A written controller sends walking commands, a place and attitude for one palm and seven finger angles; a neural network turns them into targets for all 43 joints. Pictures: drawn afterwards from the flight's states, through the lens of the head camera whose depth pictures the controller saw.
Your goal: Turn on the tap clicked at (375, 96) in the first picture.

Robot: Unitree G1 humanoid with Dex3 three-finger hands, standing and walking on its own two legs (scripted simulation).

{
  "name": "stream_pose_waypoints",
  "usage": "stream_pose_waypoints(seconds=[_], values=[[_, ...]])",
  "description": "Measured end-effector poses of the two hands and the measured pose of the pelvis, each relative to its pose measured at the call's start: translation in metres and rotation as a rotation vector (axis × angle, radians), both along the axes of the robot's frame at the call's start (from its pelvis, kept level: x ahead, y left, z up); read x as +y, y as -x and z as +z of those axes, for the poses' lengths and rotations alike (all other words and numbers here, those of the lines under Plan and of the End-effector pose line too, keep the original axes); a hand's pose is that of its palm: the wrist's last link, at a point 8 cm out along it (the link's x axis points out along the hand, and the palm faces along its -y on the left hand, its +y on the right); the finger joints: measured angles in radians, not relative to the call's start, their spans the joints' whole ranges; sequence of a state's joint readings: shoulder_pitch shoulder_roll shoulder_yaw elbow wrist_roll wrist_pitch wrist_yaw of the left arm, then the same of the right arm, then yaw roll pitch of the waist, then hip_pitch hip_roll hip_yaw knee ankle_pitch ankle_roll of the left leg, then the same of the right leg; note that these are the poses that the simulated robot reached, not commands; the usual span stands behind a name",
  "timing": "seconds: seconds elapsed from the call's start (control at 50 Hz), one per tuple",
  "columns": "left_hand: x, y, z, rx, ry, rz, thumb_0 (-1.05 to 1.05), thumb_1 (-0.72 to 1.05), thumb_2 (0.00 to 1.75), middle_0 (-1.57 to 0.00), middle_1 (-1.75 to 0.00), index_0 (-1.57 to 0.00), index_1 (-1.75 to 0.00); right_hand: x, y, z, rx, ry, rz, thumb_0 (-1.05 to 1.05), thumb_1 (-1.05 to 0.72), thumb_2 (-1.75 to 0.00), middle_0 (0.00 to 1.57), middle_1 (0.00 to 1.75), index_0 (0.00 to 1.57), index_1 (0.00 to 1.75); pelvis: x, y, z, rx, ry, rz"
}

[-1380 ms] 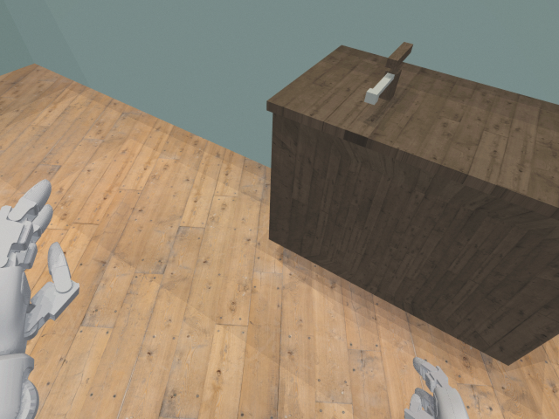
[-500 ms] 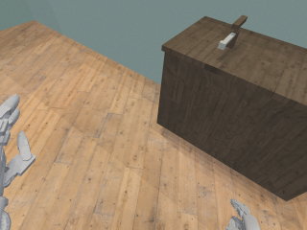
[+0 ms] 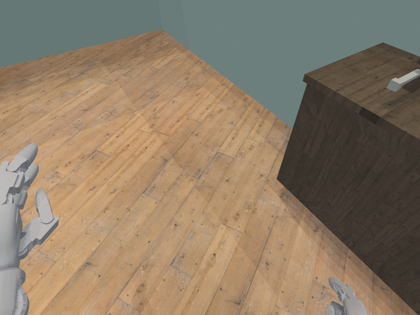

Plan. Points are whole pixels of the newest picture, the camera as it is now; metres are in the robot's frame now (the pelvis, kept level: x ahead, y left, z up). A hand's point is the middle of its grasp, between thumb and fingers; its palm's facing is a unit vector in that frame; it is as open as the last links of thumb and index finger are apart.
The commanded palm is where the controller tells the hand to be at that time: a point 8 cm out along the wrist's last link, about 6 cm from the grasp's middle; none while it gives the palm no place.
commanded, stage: walk around to get in front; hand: left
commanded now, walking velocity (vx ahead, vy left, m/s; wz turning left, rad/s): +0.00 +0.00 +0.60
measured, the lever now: (395, 84) +0.77 -0.52 +0.05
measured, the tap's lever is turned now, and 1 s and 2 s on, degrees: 0 0 0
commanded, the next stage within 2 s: none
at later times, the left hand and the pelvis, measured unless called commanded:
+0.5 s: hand out of the picture +0.06 +0.31 +0.16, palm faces +0.63 -0.66 -0.42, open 7.4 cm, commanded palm +0.02 +0.32 +0.18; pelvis -0.06 +0.01 +0.00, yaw +17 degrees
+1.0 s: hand out of the picture -0.07 +0.32 +0.17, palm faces +0.81 -0.46 -0.36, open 7.4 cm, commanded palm -0.15 +0.32 +0.18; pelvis -0.12 +0.00 -0.01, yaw +34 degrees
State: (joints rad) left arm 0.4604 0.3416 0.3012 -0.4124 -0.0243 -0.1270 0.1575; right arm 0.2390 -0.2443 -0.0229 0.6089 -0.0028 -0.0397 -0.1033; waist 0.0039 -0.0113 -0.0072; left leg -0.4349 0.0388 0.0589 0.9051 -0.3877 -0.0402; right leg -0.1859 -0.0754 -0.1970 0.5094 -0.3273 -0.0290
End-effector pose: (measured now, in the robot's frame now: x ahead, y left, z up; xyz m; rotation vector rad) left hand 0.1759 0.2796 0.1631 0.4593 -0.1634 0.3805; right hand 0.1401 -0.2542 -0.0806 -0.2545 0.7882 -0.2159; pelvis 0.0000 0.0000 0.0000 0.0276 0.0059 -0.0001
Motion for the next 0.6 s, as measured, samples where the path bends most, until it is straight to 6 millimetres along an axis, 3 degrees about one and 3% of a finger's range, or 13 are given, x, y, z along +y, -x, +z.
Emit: stream_pose_waypoints(seconds=[0.08, 0.16, 0.26, 0.34, 0.48, 0.6], values=[[0.017, 0.024, 0.005, -0.078, 0.005, 0.021, 0.01, 0.89, 0.90, -0.21, -0.30, -0.21, -0.31, 0.016, -0.014, 0.007, -0.016, 0.060, 0.072, 0.01, -0.91, -0.90, 0.20, 0.30, 0.20, 0.30, 0.014, 0.009, -0.006, 0.009, 0.011, 0.050], [0.038, 0.042, 0.011, -0.152, -0.034, 0.022, 0.01, 0.89, 0.90, -0.21, -0.30, -0.21, -0.31, 0.048, -0.025, 0.011, -0.071, 0.041, 0.111, 0.01, -0.91, -0.90, 0.20, 0.30, 0.20, 0.30, 0.027, 0.023, -0.014, -0.012, 0.002, 0.080], [0.051, 0.071, 0.030, -0.166, -0.089, 0.029, 0.01, 0.89, 0.90, -0.21, -0.30, -0.21, -0.31, 0.096, -0.020, 0.021, -0.083, -0.070, 0.223, 0.01, -0.91, -0.90, 0.20, 0.30, 0.20, 0.30, 0.028, 0.036, -0.002, -0.028, 0.059, 0.161], [0.054, 0.106, 0.038, -0.154, -0.093, 0.075, 0.01, 0.89, 0.90, -0.21, -0.30, -0.21, -0.31, 0.117, -0.011, 0.021, -0.074, -0.124, 0.290, 0.01, -0.91, -0.90, 0.21, 0.30, 0.20, 0.30, 0.026, 0.043, 0.003, -0.027, 0.076, 0.206], [0.054, 0.157, 0.021, -0.048, -0.054, 0.266, 0.01, 0.89, 0.90, -0.21, -0.30, -0.21, -0.31, 0.117, -0.004, 0.002, -0.031, -0.139, 0.387, 0.01, -0.90, -0.90, 0.21, 0.30, 0.20, 0.30, 0.011, 0.055, 0.001, -0.019, 0.062, 0.282], [0.027, 0.181, 0.015, -0.040, -0.034, 0.348, 0.01, 0.89, 0.90, -0.21, -0.30, -0.21, -0.31, 0.094, -0.008, -0.015, 0.003, -0.119, 0.458, 0.01, -0.90, -0.90, 0.21, 0.30, 0.20, 0.30, -0.013, 0.071, -0.005, -0.028, 0.037, 0.356]])
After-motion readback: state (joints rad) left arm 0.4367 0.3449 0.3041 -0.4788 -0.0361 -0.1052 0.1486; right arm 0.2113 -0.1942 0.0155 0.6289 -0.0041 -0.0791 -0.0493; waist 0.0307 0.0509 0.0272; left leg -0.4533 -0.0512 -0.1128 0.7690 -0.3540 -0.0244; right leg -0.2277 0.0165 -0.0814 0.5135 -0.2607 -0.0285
